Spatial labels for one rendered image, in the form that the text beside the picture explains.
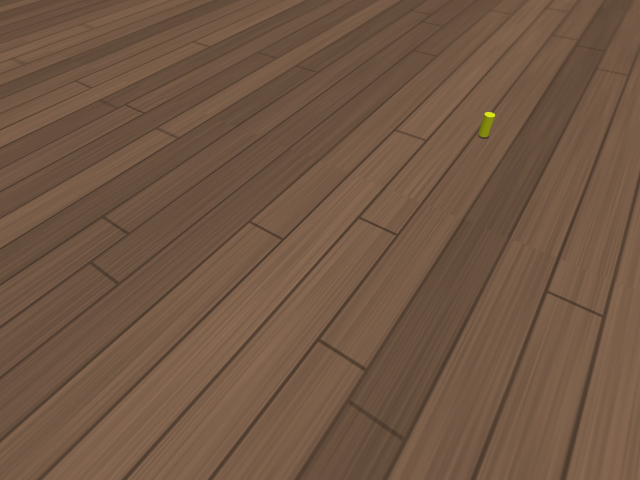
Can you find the can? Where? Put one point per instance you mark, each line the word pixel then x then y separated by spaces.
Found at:
pixel 486 124

